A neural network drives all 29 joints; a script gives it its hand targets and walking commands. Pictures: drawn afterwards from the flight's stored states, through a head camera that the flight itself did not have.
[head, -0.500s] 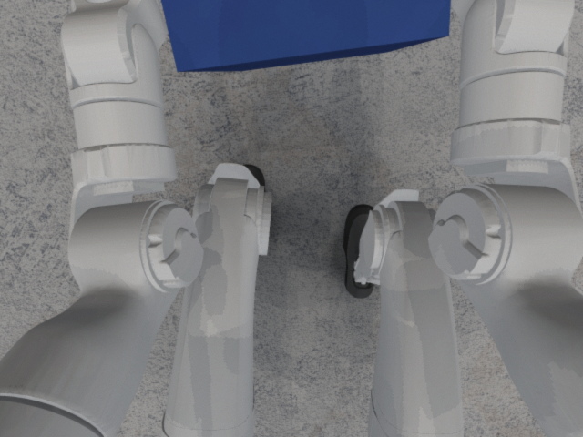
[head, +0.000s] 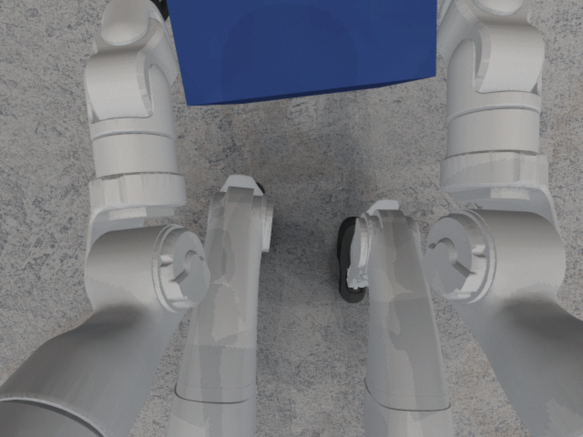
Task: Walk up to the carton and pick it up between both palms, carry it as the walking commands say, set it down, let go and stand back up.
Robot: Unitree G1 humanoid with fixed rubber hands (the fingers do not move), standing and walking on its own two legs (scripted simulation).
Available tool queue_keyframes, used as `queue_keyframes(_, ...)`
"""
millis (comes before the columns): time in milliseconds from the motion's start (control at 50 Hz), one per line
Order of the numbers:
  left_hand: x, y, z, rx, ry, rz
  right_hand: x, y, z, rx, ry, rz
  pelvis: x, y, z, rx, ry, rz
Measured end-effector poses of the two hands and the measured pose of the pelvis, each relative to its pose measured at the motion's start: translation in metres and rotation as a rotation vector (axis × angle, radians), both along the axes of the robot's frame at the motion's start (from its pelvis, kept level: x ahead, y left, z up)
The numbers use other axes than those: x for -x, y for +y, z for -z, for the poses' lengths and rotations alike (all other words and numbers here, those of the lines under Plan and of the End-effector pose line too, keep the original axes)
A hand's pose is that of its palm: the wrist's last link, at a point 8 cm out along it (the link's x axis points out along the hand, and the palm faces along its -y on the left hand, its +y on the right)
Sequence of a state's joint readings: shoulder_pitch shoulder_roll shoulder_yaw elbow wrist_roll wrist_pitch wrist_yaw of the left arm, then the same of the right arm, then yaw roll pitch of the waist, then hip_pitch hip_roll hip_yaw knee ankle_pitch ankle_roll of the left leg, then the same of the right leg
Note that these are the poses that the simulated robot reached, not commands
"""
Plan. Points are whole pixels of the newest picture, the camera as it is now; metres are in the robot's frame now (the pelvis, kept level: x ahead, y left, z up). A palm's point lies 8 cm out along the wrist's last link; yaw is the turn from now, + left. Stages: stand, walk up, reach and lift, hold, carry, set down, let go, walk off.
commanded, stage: reach and lift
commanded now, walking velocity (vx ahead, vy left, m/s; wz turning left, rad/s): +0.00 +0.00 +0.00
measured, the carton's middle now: out of the picture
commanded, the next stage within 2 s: none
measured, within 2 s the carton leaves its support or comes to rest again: neither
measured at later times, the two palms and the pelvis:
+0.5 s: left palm out of the picture +0.48 +0.21 -0.03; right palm out of the picture +0.54 -0.08 +0.00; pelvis +0.01 +0.00 +0.06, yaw +0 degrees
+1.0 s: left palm out of the picture +0.46 +0.20 +0.10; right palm out of the picture +0.51 -0.10 +0.13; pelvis +0.07 +0.00 +0.13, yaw +1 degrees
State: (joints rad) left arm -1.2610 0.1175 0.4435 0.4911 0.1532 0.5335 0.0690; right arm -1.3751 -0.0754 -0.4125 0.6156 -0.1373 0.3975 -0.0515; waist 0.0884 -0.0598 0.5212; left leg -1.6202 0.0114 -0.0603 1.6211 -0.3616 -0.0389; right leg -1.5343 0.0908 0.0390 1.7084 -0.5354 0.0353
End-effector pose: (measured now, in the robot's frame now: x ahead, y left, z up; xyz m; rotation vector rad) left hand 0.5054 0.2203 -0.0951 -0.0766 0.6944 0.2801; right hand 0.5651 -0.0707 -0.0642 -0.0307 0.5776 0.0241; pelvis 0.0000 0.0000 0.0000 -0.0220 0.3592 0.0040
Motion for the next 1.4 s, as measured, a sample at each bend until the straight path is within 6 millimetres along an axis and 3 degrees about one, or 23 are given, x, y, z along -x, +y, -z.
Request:
queue_keyframes(660,0.029,-0.007,-0.096,-0.007,0.017,0.012,0.033,-0.007,-0.094,0.017,0.018,-0.001,-0.015,0.0,-0.073,0.002,-0.058,-0.014)
queue_keyframes(800,0.033,-0.014,-0.139,-0.003,0.044,0.025,0.041,-0.016,-0.134,0.014,0.047,0.018,-0.041,0.002,-0.089,0.006,0.083,-0.015)
queue_keyframes(960,0.046,-0.021,-0.191,-0.011,0.071,0.015,0.05,-0.023,-0.184,0.001,0.077,0.01,-0.069,0.004,-0.127,-0.002,0.106,-0.017)
queue_keyframes(1120,0.052,-0.027,-0.202,-0.007,0.082,0.02,0.055,-0.029,-0.196,0.012,0.089,0.004,-0.082,0.0,-0.153,-0.017,0.068,-0.006)
queue_keyframes(1260,0.055,-0.02,-0.212,-0.008,0.051,-0.007,0.051,-0.021,-0.207,-0.005,0.062,-0.011,-0.097,-0.005,-0.169,-0.028,0.057,-0.006)
queue_keyframes(1400,0.065,-0.018,-0.228,-0.002,0.062,-0.007,0.062,-0.019,-0.222,-0.002,0.075,-0.007,-0.115,-0.004,-0.187,-0.02,0.033,-0.024)
